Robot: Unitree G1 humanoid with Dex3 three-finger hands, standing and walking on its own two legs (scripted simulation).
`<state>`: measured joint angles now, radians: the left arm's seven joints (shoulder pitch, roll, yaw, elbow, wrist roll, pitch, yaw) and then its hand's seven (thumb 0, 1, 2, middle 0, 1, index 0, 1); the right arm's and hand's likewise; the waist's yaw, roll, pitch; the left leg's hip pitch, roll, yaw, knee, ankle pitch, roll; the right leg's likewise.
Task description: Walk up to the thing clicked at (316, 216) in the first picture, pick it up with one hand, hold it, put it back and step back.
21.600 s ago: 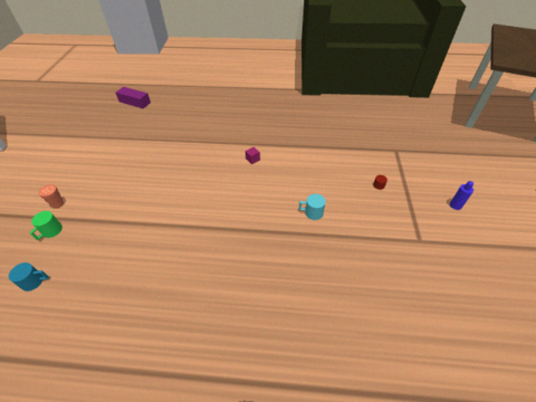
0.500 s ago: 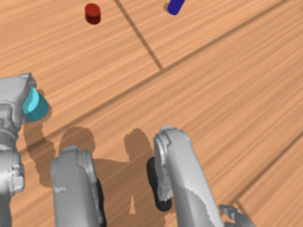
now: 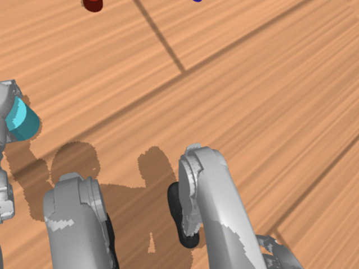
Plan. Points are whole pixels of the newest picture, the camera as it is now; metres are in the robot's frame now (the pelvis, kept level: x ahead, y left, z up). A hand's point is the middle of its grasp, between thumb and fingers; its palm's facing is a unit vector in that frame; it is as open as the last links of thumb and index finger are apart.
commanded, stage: lower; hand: left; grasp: from above
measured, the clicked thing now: (3, 121) +0.46 +0.30 -0.24
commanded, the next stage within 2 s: rest in 0.06 s
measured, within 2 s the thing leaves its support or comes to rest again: rests again in 0.42 s
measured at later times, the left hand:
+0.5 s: hand (17, 116) +0.47 +0.28 -0.25, palm faces -0.48 -0.08 -0.88, open 11.3 cm
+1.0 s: hand (15, 117) +0.47 +0.28 -0.26, palm faces -0.47 -0.08 -0.88, open 11.4 cm
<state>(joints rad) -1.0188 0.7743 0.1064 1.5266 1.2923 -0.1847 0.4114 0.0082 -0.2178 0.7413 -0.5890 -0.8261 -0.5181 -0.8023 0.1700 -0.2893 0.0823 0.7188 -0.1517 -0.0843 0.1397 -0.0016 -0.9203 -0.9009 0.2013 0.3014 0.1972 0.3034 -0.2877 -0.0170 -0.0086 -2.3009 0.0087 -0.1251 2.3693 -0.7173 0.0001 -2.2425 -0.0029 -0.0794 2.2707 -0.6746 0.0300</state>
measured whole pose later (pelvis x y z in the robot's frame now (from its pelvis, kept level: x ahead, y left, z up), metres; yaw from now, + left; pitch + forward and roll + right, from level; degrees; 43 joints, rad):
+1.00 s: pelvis -0.01 +0.00 -0.04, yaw -5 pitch +30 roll -12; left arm -1.10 0.96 0.13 1.75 1.35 -0.23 0.55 0.01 -0.20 0.73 -0.55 -0.86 -0.49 -0.83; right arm 0.14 -0.34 0.21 0.68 -0.21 -0.18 0.20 0.00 -0.90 -0.89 0.20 0.30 0.20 0.30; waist -0.37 -0.09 0.10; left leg -2.36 0.02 -0.21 2.53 -0.71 0.00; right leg -2.28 0.03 -0.14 2.36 -0.63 0.05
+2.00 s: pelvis -0.01 +0.00 -0.03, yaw -5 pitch +31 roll -13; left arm -1.07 0.96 0.10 1.66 1.29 -0.21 0.54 0.00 -0.49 1.01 -0.08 -1.10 -0.10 -1.08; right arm 0.13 -0.33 0.23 0.67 -0.20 -0.19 0.22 0.00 -0.90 -0.90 0.20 0.30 0.20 0.30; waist -0.36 -0.09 0.11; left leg -2.35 0.02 -0.22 2.51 -0.73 0.00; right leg -2.26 0.03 -0.15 2.34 -0.64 0.05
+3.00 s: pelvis -0.02 +0.00 +0.00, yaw +0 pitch +34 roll -9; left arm -1.06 0.84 0.05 1.46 1.32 -0.26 0.33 0.00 -0.54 1.03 -0.08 -1.02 -0.09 -1.03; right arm 0.19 -0.31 0.11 0.67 -0.13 -0.01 0.11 0.00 -0.91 -0.90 0.20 0.30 0.20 0.30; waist -0.29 -0.02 0.00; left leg -2.32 0.00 -0.13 2.36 -0.64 0.01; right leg -2.24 -0.01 -0.09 2.25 -0.61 0.04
